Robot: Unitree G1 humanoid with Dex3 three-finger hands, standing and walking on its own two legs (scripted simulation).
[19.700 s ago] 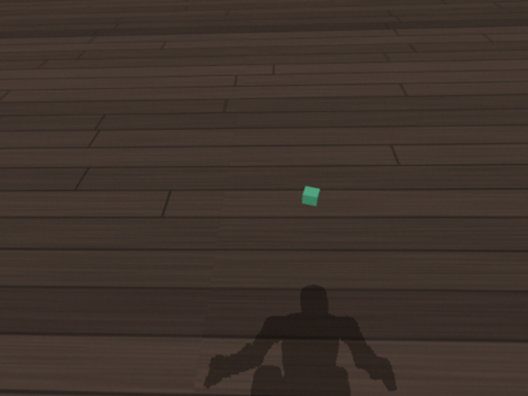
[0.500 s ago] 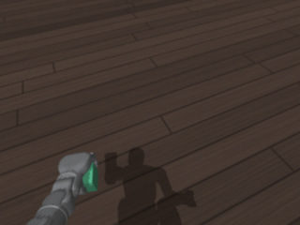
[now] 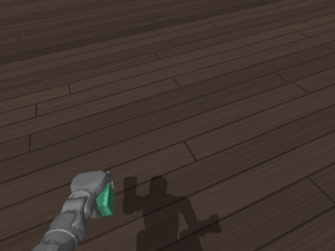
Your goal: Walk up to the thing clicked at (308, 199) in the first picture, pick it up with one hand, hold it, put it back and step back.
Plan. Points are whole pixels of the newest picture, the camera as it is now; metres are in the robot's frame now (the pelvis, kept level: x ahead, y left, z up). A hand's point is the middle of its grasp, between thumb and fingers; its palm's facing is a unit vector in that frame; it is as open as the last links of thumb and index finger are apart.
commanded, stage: hold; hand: left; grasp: from above
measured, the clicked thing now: (97, 200) +0.32 +0.23 -0.09
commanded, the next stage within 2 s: crouch in 1.52 s
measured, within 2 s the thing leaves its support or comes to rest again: neither
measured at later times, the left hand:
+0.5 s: hand (95, 199) +0.30 +0.21 -0.04, palm faces -0.45 -0.06 -0.89, open 9.8 cm
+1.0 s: hand (92, 201) +0.29 +0.21 -0.02, palm faces -0.44 -0.06 -0.90, open 9.8 cm
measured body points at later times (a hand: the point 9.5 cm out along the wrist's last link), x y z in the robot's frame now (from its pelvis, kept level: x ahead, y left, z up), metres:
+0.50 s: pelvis +0.00 +0.00 +0.01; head +0.02 -0.02 +0.46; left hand +0.32 +0.21 +0.01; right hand +0.13 -0.27 -0.11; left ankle +0.02 +0.12 -0.72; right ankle +0.00 -0.14 -0.72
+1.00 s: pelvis -0.01 -0.01 +0.01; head +0.00 -0.03 +0.46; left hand +0.31 +0.21 +0.03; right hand +0.14 -0.26 -0.10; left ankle +0.02 +0.12 -0.72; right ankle +0.00 -0.14 -0.72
